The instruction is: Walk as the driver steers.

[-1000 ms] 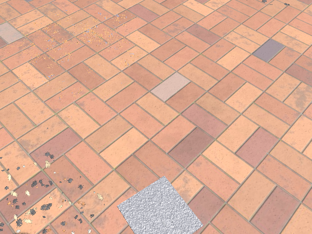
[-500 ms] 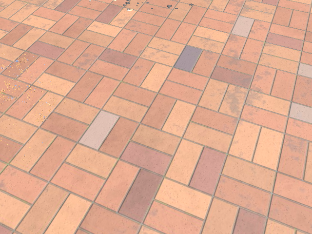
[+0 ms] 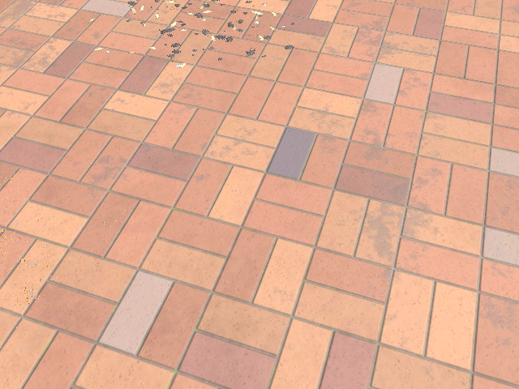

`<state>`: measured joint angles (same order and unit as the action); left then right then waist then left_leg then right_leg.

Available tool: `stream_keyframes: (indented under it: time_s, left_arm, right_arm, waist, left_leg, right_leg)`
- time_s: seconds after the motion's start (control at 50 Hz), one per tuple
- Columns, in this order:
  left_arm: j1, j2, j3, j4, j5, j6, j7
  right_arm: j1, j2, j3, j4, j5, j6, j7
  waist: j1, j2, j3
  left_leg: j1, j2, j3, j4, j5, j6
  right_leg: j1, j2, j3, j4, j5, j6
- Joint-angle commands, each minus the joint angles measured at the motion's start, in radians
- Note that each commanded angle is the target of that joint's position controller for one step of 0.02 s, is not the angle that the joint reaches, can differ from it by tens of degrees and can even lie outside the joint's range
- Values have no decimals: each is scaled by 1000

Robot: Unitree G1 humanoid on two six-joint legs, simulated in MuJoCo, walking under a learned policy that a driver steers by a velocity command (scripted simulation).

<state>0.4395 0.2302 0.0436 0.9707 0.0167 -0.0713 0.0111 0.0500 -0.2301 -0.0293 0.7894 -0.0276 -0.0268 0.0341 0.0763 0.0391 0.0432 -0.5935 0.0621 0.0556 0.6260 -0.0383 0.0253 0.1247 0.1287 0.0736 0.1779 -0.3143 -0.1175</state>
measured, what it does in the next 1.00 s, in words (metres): walks ahead: left foot, then right foot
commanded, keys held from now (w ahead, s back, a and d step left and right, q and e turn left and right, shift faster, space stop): w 0.70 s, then w+q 0.30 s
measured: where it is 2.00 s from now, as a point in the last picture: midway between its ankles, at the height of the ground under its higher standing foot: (253, 192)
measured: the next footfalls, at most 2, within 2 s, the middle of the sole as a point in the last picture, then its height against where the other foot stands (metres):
left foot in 0.08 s outside the picture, level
right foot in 0.60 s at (336, 378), level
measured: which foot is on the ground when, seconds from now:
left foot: up 0.00-0.06, down 0.08-0.62, up 0.64-1.00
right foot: down 0.00-0.08, up 0.10-0.58, down 0.60-1.00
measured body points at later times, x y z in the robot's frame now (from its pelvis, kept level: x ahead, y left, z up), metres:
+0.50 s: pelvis +0.27 +0.02 +0.01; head +0.30 +0.02 +0.46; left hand +0.45 +0.24 -0.11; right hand +0.22 -0.23 -0.13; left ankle +0.18 +0.10 -0.73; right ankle +0.43 -0.12 -0.70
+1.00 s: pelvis +0.53 -0.03 +0.01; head +0.55 -0.03 +0.46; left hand +0.48 +0.22 -0.13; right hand +0.68 -0.26 -0.13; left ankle +0.67 +0.13 -0.68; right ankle +0.46 -0.09 -0.73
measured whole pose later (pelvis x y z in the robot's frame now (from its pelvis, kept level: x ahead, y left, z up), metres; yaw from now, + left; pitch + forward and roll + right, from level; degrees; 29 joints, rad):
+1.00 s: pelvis +0.53 -0.03 +0.01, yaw +6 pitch +0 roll -1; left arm 0.40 0.20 0.03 1.01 0.02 -0.10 0.01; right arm 0.16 -0.24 -0.05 0.90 -0.03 -0.01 0.04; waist 0.03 0.05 0.03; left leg -0.65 0.08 0.01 0.81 -0.02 0.04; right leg 0.05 0.07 -0.19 0.18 -0.24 -0.07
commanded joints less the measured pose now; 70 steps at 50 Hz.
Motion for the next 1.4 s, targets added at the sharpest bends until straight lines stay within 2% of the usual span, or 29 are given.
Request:
stream_keyframes:
  time_s: [0.02,0.06,0.08,0.1,0.12,0.14,0.16,0.2,0.26,0.36,0.5,0.56,0.6,0.62,0.64,0.66,0.68,0.74,0.84,1.04,1.1,1.14,1.16,1.18,1.2,1.22,1.26,1.32,1.4]
  left_arm:
    - [14,168,28,-20,8,-12,13]
    - [-19,182,30,-18,9,-12,9]
    - [-20,152,19,-40,-1,-18,5]
    - [115,52,3,-49,-40,-16,-5]
    - [65,147,21,-40,-5,-15,-1]
    - [-11,141,23,-62,1,-13,-5]
    - [-61,125,17,-73,3,-15,-12]
    - [-62,95,12,-76,17,5,-24]
    - [-71,69,4,-78,24,26,-39]
    - [-295,61,-8,-152,18,30,-47]
    - [-469,59,-18,-210,9,20,-43]
    - [-414,83,-6,-202,12,8,-35]
    - [-147,122,18,-111,28,-10,-20]
    - [24,207,42,-82,53,-18,-6]
    - [59,291,66,-67,44,-7,-9]
    - [-21,226,55,-77,7,3,-16]
    - [-115,165,38,-92,1,2,-19]
    - [-188,75,13,-81,1,-18,-14]
    - [-102,103,19,-38,-2,-48,-8]
    - [22,105,12,17,1,-39,15]
    - [6,134,18,19,7,-26,25]
    - [-17,163,27,11,11,-10,28]
    - [-29,173,30,1,8,-1,25]
    - [-47,157,26,-32,2,-3,20]
    - [-26,63,13,-105,-14,-15,-3]
    - [-138,140,23,-133,1,-29,-9]
    - [-178,117,15,-149,-12,-49,-11]
    - [-144,96,14,-148,31,7,-14]
    - [-248,84,10,-202,32,37,-24]
  right_arm:
    - [-31,-98,-22,-76,6,-29,-9]
    - [233,-138,-44,7,4,-41,-32]
    - [401,-195,-61,42,-19,-48,-47]
    - [459,-307,-91,52,-38,-46,-43]
    - [381,-230,-76,54,5,-33,-27]
    - [263,-174,-61,35,16,-32,-23]
    - [211,-117,-46,32,12,-38,-18]
    - [207,-76,-29,63,11,-51,-25]
    - [268,-102,-33,103,19,-73,-23]
    - [343,-113,-34,140,23,-73,-20]
    - [430,-130,-35,181,13,-68,-30]
    - [403,-148,-41,187,7,-61,-40]
    - [384,-139,-36,186,11,-53,-40]
    - [388,-89,-19,145,29,-56,-36]
    - [492,-26,-10,136,47,-56,-32]
    - [415,-127,-36,145,19,-47,-39]
    - [349,-114,-36,126,18,-53,-32]
    - [345,-69,-29,141,1,-30,-17]
    - [245,-57,-32,113,0,4,2]
    - [-53,-27,-6,-7,-3,-4,18]
    - [-12,-45,-15,-10,-6,-4,15]
    - [125,-77,-33,24,-9,-6,7]
    - [256,-105,-51,63,-16,-14,2]
    - [401,-188,-82,95,-29,-16,-12]
    - [353,-292,-111,67,-9,-4,-20]
    - [367,-285,-110,68,15,10,-22]
    - [268,-176,-83,74,20,6,-33]
    - [211,-135,-65,63,28,-21,-38]
    - [278,-184,-76,69,28,-37,-32]
  waist:
    - [-57,-123,13]
    - [-178,-102,-121]
    - [-239,-33,-233]
    - [-177,207,-352]
    - [-158,83,-300]
    - [-114,26,-126]
    - [-102,-28,-56]
    - [-55,15,-6]
    - [-41,29,-13]
    - [-83,20,40]
    - [-131,36,42]
    - [-88,44,18]
    - [22,-4,-124]
    - [73,-118,-258]
    - [24,-327,-345]
    - [9,-153,-249]
    - [-22,-114,-121]
    - [-92,-113,-33]
    - [-95,-96,12]
    - [-27,-95,73]
    - [-63,-125,31]
    - [-124,-144,-56]
    - [-183,-123,-129]
    - [-249,-35,-221]
    - [-168,242,-299]
    - [-206,46,-291]
    - [-125,-79,-67]
    - [-48,-64,-40]
    - [-66,-22,-14]
  left_leg:
    - [95,-66,23,-76,-86,55]
    - [407,-104,28,-161,-80,100]
    - [666,58,-142,-171,-145,147]
    - [929,351,-645,-238,-183,307]
    - [842,338,-780,-348,-243,303]
    - [679,308,-595,-364,-288,278]
    - [566,259,-484,-402,-229,252]
    - [432,170,-318,-451,-114,191]
    - [412,145,-231,-486,12,197]
    - [459,106,-144,-536,54,186]
    - [607,142,-108,-467,230,161]
    - [666,167,-102,-355,429,140]
    - [591,104,-42,-40,510,106]
    - [358,40,7,266,211,74]
    - [53,-137,16,570,-487,47]
    - [-31,-79,-110,640,-462,65]
    - [-49,-39,-113,619,-369,69]
    - [66,21,-109,498,-258,46]
    - [-30,32,-106,441,-124,17]
    - [-62,-5,45,38,26,49]
    - [38,-70,98,-6,-99,107]
    - [194,-140,122,-27,-198,158]
    - [371,-161,101,-103,-178,191]
    - [616,-15,-113,-160,-244,254]
    - [913,278,-702,-270,-186,426]
    - [900,280,-746,-338,-145,439]
    - [633,221,-508,-374,0,347]
    - [448,101,-344,-401,167,287]
    - [411,51,-309,-431,176,267]
  right_leg:
    - [7,-305,73,131,978,-50]
    - [-42,-266,34,422,1071,-25]
    - [-223,-221,9,683,787,-13]
    - [-577,-19,-65,1091,38,40]
    - [-685,-29,36,1175,-157,18]
    - [-723,-94,37,1160,-77,17]
    - [-709,-131,24,1103,-24,19]
    - [-634,-179,4,1003,12,35]
    - [-636,-200,-37,938,53,64]
    - [-759,-242,-94,687,223,110]
    - [-698,-193,-133,419,277,85]
    - [-592,-155,-140,353,164,41]
    - [-253,-122,-146,261,177,-9]
    - [26,-347,113,242,88,-77]
    - [201,-571,552,126,72,-197]
    - [114,-516,523,106,20,-169]
    - [-23,-477,374,84,54,-143]
    - [-240,-368,130,-8,208,-62]
    - [-245,-355,-20,-78,299,-48]
    - [-63,-361,-232,-21,605,-9]
    - [13,-381,-280,126,968,4]
    - [22,-388,-303,366,1156,6]
    - [-53,-377,-315,572,1063,18]
    - [-268,-346,-322,876,742,48]
    - [-733,-91,-265,1279,-188,115]
    - [-865,-114,-51,1331,-159,104]
    - [-846,-216,-35,1152,-20,98]
    - [-690,-244,-37,992,-13,137]
    - [-737,-243,-74,823,97,176]
Keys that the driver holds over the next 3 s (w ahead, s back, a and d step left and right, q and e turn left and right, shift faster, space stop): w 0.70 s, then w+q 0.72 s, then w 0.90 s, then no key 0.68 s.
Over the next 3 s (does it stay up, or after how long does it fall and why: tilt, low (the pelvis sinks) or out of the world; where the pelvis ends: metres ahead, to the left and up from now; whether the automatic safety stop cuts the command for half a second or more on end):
stays up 1.35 0.30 0.01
